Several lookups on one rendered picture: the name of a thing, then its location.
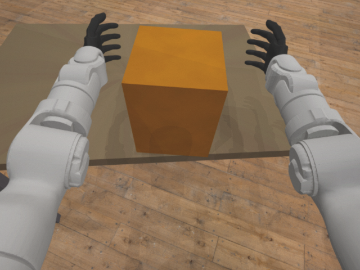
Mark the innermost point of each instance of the robot left upper arm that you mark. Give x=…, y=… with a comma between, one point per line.
x=45, y=162

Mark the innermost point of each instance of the table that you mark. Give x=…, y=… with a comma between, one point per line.
x=31, y=57

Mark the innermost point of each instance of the right robot hand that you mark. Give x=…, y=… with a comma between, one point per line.
x=276, y=46

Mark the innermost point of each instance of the right robot forearm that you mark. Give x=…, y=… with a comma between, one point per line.
x=302, y=106

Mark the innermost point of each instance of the carton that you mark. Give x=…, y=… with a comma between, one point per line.
x=175, y=86

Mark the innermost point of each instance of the left robot hand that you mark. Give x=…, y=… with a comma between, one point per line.
x=95, y=39

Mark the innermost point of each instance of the robot right upper arm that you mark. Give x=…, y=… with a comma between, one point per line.
x=328, y=170

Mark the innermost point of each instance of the left robot forearm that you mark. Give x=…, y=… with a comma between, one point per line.
x=73, y=96

